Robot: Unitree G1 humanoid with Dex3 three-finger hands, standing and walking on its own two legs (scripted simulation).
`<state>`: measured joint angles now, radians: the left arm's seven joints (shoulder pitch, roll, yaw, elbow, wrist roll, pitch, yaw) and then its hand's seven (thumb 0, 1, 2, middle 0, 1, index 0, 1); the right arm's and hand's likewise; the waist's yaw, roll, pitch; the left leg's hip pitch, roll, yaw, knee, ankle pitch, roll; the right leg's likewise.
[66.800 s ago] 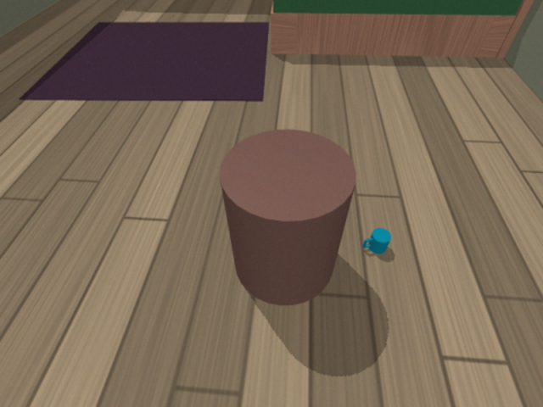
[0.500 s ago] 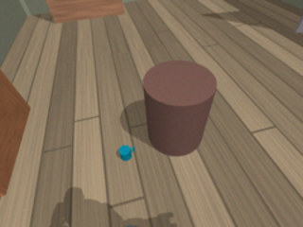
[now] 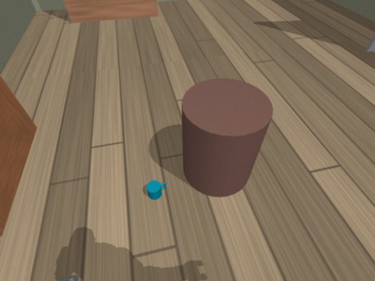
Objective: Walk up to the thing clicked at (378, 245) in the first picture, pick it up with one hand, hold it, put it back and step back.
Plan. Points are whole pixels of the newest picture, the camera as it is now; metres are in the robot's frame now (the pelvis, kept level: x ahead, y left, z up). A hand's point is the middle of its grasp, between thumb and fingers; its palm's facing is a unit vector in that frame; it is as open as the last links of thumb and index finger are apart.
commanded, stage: walk up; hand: left
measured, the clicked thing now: (156, 188) +0.73 +0.22 -0.73
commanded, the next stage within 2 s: stand in 0.26 s
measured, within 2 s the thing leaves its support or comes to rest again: neither
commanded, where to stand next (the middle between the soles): +0.34 +0.00 m, yaw +1 degrees
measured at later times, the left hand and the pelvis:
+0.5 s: hand out of the picture +0.07 +0.25 -0.14, palm faces -0.02 -0.94 -0.34, open 7.4 cm; pelvis -0.01 +0.00 +0.01, yaw -1 degrees
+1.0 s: hand out of the picture +0.05 +0.24 -0.14, palm faces -0.05 -0.94 -0.34, open 7.3 cm; pelvis -0.02 -0.01 +0.01, yaw -1 degrees
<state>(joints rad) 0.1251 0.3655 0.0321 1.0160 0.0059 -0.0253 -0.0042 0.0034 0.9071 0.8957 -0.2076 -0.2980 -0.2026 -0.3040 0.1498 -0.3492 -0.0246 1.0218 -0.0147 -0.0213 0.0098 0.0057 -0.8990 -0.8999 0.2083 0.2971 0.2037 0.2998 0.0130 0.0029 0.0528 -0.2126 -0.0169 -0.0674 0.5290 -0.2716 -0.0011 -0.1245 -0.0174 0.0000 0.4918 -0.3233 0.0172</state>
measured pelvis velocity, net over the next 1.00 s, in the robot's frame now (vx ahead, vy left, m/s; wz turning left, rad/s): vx -0.02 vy -0.01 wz -0.02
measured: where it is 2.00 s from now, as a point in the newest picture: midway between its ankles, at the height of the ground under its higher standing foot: outside the picture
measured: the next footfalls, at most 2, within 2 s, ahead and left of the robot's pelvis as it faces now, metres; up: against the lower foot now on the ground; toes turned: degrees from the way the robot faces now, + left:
right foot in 1.96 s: +0.30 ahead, -0.12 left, +0.00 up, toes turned +0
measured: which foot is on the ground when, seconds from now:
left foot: down 0.00-1.00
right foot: down 0.00-1.00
